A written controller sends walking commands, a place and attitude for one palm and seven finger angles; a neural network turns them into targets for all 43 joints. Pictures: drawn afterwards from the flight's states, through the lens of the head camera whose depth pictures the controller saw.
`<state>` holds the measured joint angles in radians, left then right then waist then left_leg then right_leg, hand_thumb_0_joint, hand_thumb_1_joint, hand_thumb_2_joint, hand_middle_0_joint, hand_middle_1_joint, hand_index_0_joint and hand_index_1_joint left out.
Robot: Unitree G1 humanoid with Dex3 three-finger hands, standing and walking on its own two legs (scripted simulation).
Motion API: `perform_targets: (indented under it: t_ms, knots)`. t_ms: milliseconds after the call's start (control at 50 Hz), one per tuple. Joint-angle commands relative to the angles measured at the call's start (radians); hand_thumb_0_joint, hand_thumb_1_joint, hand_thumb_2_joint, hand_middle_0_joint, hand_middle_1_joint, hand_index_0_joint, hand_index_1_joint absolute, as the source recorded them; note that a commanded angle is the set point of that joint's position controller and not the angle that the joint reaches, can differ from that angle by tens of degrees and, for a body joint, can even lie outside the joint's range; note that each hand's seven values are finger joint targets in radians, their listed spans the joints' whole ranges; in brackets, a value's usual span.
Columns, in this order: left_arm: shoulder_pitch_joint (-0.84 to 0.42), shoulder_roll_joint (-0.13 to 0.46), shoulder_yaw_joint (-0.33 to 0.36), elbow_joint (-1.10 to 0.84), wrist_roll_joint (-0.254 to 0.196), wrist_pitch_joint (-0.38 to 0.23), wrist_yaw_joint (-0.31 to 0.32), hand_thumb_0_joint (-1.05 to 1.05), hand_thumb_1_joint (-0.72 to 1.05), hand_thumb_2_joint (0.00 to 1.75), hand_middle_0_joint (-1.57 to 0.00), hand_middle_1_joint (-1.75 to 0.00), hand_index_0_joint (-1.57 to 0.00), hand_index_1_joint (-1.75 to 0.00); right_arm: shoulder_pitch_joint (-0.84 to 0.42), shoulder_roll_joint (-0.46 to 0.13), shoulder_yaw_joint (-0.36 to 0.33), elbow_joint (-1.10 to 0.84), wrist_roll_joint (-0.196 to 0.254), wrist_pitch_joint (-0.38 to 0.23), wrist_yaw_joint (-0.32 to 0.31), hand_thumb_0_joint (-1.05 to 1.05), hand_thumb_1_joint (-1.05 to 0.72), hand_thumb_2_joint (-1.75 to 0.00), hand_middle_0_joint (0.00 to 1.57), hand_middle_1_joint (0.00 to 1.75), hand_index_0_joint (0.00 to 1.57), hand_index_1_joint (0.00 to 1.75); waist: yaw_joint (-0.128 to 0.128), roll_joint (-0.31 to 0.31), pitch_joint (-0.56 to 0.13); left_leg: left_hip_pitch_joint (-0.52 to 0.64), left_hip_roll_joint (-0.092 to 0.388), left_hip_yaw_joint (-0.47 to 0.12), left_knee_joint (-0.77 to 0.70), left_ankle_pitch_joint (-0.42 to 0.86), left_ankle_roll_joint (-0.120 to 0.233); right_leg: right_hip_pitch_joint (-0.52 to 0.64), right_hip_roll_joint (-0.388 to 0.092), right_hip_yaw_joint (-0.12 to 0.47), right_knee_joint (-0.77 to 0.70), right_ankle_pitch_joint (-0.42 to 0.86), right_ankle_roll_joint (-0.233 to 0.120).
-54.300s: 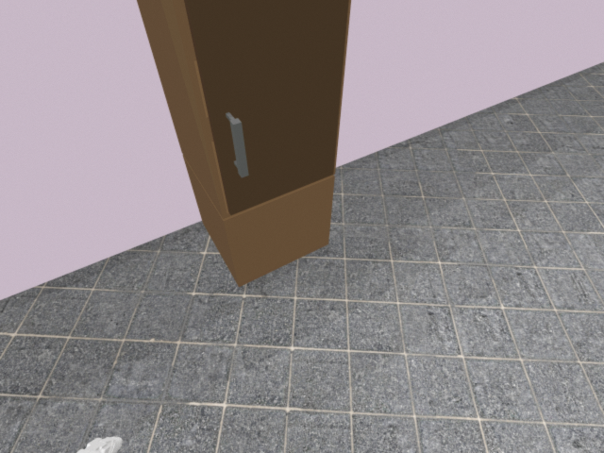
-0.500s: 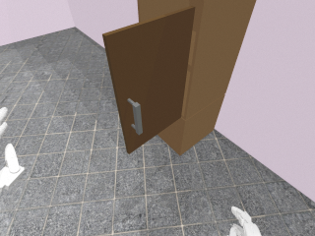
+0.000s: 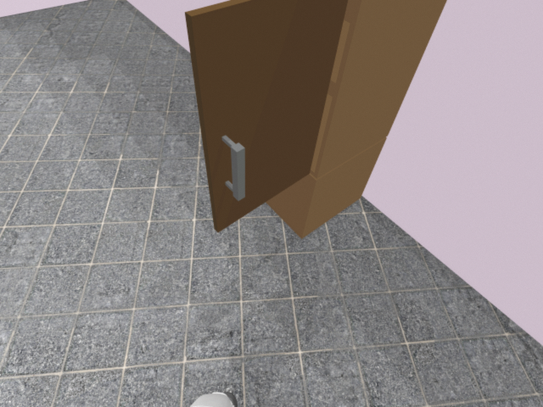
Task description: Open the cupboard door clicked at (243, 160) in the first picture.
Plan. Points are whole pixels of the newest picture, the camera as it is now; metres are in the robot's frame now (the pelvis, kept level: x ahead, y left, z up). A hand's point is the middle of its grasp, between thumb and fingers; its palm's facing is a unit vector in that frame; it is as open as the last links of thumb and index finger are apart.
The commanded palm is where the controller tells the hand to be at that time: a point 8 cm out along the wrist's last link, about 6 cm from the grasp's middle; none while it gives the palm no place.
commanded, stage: let the arm hang, fingers relaxed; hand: left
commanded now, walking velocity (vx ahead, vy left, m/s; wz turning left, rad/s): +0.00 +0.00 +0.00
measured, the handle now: (233, 168) +0.60 +0.12 -0.08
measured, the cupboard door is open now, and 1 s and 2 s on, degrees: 92 92 92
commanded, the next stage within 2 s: look to check the result in 0.66 s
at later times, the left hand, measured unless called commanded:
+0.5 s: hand out of the picture +0.03 +0.18 -0.17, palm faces +0.01 -0.98 -0.22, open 7.3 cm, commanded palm none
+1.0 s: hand out of the picture +0.02 +0.18 -0.17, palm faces +0.01 -0.97 -0.23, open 7.3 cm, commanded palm none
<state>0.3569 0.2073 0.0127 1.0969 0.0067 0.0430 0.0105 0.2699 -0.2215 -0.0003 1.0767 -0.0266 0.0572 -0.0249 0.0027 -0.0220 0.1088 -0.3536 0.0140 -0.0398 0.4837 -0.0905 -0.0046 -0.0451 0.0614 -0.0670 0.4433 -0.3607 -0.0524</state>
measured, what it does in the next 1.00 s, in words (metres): stands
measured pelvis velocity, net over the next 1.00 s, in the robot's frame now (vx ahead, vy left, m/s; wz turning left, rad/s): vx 0.04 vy -0.01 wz -0.03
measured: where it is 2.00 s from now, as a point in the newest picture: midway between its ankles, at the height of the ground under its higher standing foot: outside the picture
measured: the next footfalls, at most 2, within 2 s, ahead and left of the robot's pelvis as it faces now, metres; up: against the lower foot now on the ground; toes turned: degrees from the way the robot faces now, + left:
none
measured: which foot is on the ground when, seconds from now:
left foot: down 0.00-1.00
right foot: down 0.00-1.00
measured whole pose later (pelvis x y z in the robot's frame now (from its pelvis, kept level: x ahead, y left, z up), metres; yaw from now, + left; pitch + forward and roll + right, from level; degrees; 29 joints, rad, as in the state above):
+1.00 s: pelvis +0.04 -0.01 +0.00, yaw -2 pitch -2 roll +1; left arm 0.30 0.17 0.02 1.12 0.00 0.01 0.04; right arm 0.21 -0.17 0.00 1.13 -0.02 0.02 -0.04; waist -0.01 0.00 0.09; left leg -0.28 0.01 0.00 0.47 -0.15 -0.01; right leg 0.04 0.04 -0.03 0.39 -0.38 -0.05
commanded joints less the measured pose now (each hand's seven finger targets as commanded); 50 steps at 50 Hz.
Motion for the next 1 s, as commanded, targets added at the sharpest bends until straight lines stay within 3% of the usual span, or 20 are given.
perform_targets:
  t_ms: [0,140,180,380,620,820,980]
  knots:
    - [0.017,0.116,0.019,-0.007,-0.002,-0.043,0.016,0.0,0.9,0.9,-0.2,-0.3,-0.2,-0.3,-0.005,-0.125,-0.038,-0.03,0.012,-0.038,-0.018,0.0,-0.9,-0.9,0.2,0.3,0.2,0.3,-0.018,0.062,-0.052,0.201,0.083,-0.102,-0.072,-0.063,0.051,-0.181,-0.137,0.118,-0.167,0.041,-0.03]
    - [0.057,0.097,0.014,0.034,-0.002,-0.043,0.024,0.0,0.9,0.9,-0.2,-0.3,-0.2,-0.3,0.021,-0.099,-0.043,0.012,0.011,-0.033,-0.017,0.0,-0.9,-0.9,0.2,0.3,0.2,0.3,-0.02,-0.003,0.009,0.193,0.074,-0.08,-0.071,-0.107,0.049,-0.236,-0.146,0.122,-0.179,-0.039,-0.037]
    - [0.055,0.099,0.016,0.033,0.0,-0.045,0.026,0.0,0.9,0.9,-0.2,-0.3,-0.2,-0.3,0.024,-0.1,-0.046,0.019,0.011,-0.033,-0.015,0.0,-0.9,-0.9,0.2,0.3,0.2,0.3,-0.022,0.005,0.017,0.203,0.071,-0.075,-0.067,-0.111,0.047,-0.255,-0.146,0.125,-0.176,-0.064,-0.041]
    - [0.039,0.085,0.022,0.017,0.002,-0.049,0.033,0.0,0.9,0.9,-0.2,-0.3,-0.2,-0.3,-0.009,-0.067,-0.037,0.026,0.007,-0.045,-0.012,0.0,-0.9,-0.9,0.2,0.3,0.2,0.3,-0.006,0.021,0.016,0.173,0.073,-0.071,-0.086,-0.019,0.05,-0.196,-0.147,0.116,-0.151,0.05,-0.017]
    - [-0.015,0.086,0.03,-0.016,-0.001,-0.054,0.039,0.0,0.9,0.9,-0.2,-0.3,-0.2,-0.3,-0.023,-0.061,-0.03,0.02,0.007,-0.055,-0.019,0.0,-0.9,-0.9,0.2,0.3,0.2,0.3,-0.009,0.022,-0.041,0.182,0.074,-0.037,-0.029,0.16,0.046,-0.094,-0.165,0.106,-0.132,0.367,0.022]
    - [0.001,0.081,0.03,-0.011,-0.003,-0.05,0.04,0.0,0.9,0.9,-0.2,-0.3,-0.2,-0.3,-0.018,-0.066,-0.028,0.02,0.009,-0.054,-0.026,0.0,-0.9,-0.9,0.2,0.3,0.2,0.3,-0.01,0.03,-0.059,0.216,0.079,-0.029,-0.016,0.189,0.05,-0.076,-0.159,0.104,-0.129,0.399,0.025]
    - [0.021,0.08,0.024,0.003,-0.003,-0.049,0.038,0.0,0.9,0.9,-0.2,-0.3,-0.2,-0.3,-0.021,-0.074,-0.028,0.024,0.013,-0.052,-0.026,0.0,-0.9,-0.9,0.2,0.3,0.2,0.3,-0.007,0.012,-0.037,0.224,0.08,-0.034,-0.03,0.149,0.052,-0.094,-0.154,0.104,-0.146,0.326,0.019]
